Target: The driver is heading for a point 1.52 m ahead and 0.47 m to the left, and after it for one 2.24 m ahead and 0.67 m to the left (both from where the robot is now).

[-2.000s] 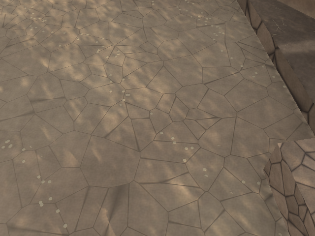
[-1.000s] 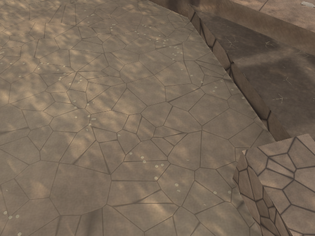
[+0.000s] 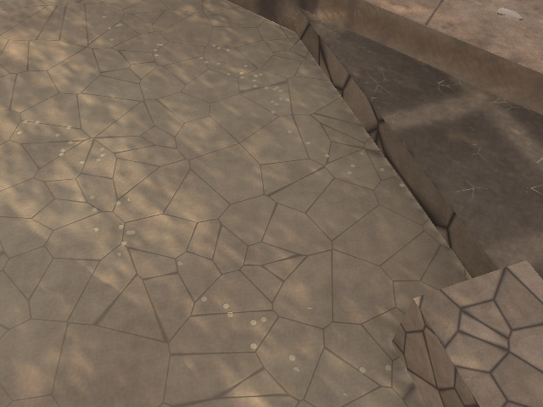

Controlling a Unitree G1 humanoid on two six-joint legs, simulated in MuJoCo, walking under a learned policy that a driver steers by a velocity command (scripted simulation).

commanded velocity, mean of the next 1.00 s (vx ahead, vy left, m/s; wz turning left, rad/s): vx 0.49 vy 0.00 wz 0.22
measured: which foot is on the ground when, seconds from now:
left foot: down 0.00-0.14, up 0.16-0.68, down 0.70-1.00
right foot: up 0.00-0.12, down 0.14-0.72, up 0.74-1.00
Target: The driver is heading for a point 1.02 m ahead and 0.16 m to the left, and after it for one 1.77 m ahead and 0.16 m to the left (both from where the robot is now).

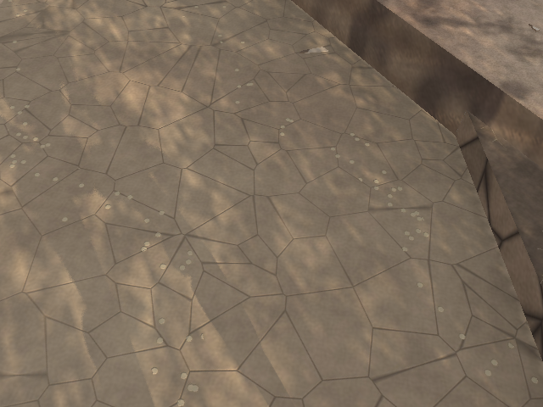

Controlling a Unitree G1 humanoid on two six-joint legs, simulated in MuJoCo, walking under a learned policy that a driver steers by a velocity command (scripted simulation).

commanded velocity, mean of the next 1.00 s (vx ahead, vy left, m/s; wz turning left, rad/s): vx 0.50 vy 0.00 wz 0.49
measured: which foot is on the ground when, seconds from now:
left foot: down 0.00-0.20, up 0.22-0.70, down 0.72-1.00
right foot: up 0.00-0.18, down 0.20-0.72, up 0.74-1.00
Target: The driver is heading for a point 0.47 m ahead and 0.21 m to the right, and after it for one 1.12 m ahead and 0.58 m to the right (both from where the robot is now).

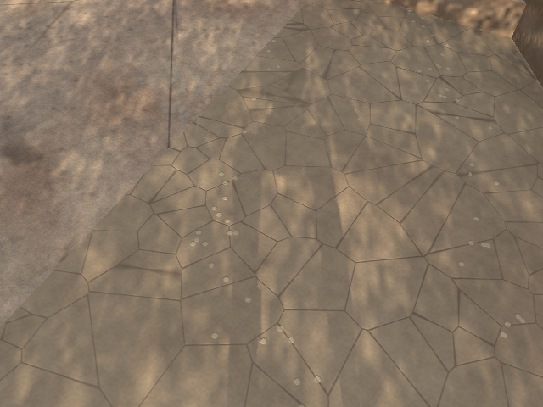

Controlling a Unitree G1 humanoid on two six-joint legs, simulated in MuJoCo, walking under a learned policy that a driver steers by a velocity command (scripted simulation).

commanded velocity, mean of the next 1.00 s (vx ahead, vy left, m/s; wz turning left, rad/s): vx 0.50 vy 0.00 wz -0.47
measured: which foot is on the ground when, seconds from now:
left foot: down 0.00-0.30, up 0.32-0.72, down 0.74-1.00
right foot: up 0.00-0.26, down 0.28-0.76, up 0.78-1.00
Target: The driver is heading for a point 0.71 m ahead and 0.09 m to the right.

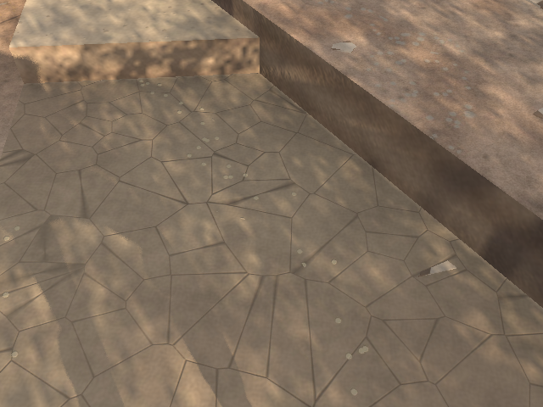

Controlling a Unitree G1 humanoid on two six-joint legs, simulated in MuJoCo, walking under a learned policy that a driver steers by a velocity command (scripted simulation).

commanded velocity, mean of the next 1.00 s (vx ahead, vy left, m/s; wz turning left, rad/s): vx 0.47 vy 0.00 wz -0.38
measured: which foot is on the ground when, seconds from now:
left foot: down 0.00-0.28, up 0.30-0.72, down 0.74-1.00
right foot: up 0.00-0.24, down 0.26-0.76, up 0.78-1.00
